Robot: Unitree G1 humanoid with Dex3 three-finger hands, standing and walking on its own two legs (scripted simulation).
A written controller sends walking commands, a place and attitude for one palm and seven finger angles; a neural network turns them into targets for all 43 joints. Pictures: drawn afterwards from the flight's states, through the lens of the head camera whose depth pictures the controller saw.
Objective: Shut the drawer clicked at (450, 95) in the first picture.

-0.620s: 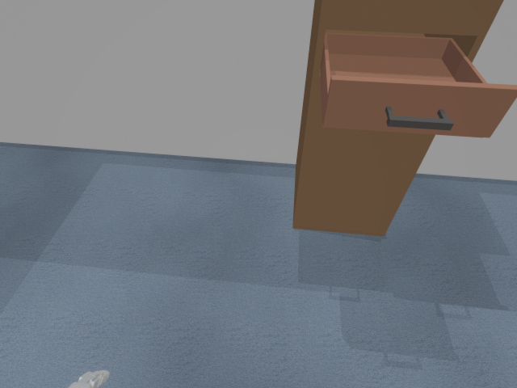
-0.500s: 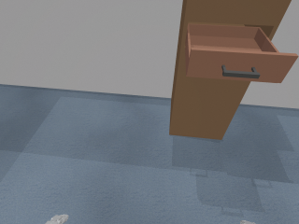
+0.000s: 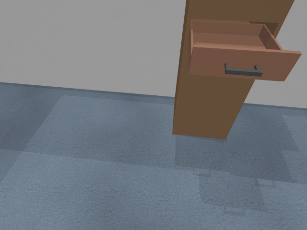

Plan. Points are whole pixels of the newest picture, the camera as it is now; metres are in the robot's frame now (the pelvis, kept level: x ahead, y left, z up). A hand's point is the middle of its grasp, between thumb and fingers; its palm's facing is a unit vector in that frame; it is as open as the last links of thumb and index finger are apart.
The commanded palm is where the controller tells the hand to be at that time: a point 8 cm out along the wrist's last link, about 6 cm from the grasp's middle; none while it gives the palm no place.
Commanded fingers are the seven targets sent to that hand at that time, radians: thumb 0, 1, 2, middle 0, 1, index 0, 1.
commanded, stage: stand and wait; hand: left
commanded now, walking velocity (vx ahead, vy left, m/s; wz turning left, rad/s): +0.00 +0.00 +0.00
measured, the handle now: (242, 69) +0.67 -0.29 +0.08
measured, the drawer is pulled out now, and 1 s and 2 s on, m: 0.28 0.28 0.28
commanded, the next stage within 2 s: look at it before walking up in 0.20 s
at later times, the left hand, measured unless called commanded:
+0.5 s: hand out of the picture +0.07 +0.24 -0.15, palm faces -0.02 -0.94 -0.33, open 7.4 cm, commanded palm none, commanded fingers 0.00 0.90 0.90 -0.20 -0.30 -0.20 -0.30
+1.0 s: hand out of the picture +0.08 +0.25 -0.15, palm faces -0.02 -0.94 -0.33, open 7.4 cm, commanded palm none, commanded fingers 0.00 0.90 0.90 -0.20 -0.30 -0.20 -0.30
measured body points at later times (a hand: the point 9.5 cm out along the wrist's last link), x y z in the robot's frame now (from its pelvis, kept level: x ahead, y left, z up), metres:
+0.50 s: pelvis +0.00 +0.00 +0.00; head +0.00 +0.00 +0.45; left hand +0.08 +0.29 -0.13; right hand +0.07 -0.29 -0.14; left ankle +0.01 +0.13 -0.74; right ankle +0.01 -0.11 -0.74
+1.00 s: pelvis +0.01 +0.00 +0.00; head +0.01 +0.00 +0.45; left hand +0.08 +0.30 -0.13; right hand +0.09 -0.29 -0.13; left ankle +0.01 +0.13 -0.74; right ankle +0.01 -0.11 -0.74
